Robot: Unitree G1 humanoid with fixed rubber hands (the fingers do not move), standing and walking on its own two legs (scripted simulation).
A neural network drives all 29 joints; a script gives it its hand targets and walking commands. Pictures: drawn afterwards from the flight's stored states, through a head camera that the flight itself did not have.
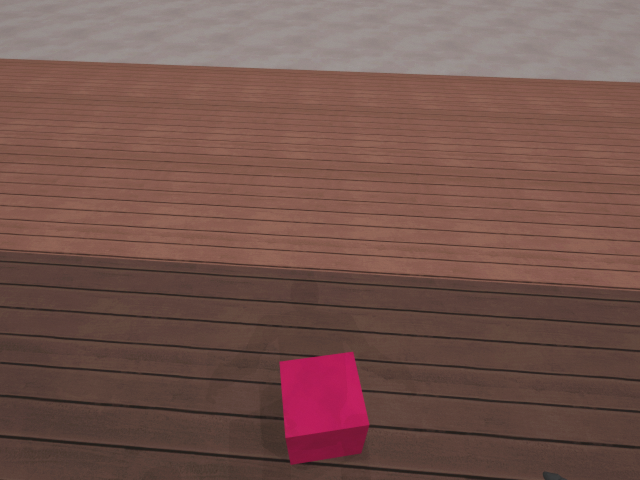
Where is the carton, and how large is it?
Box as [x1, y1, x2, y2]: [279, 352, 368, 464]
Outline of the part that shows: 352,352 279,362 285,438 291,464 359,453 361,451 368,427 368,421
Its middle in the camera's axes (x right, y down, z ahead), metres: +0.00 +0.48 +1.10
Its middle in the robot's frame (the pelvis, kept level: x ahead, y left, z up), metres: +0.46 -0.01 -0.66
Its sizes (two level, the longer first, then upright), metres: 0.210 0.200 0.250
